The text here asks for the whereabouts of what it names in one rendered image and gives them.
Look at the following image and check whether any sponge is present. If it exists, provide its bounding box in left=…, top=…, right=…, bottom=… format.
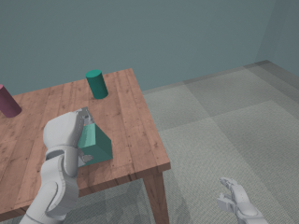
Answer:
left=78, top=123, right=113, bottom=167

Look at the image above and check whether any right robot hand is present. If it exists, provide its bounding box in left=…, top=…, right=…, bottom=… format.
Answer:
left=217, top=176, right=251, bottom=215

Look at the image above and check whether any right robot forearm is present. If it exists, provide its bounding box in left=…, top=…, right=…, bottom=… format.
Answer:
left=235, top=202, right=269, bottom=224

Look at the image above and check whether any table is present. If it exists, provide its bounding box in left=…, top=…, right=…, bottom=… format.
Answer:
left=0, top=68, right=171, bottom=224

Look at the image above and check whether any left robot hand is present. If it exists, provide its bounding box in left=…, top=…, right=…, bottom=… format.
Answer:
left=43, top=106, right=95, bottom=167

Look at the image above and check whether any left robot forearm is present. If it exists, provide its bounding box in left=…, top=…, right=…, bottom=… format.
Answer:
left=19, top=146, right=79, bottom=224

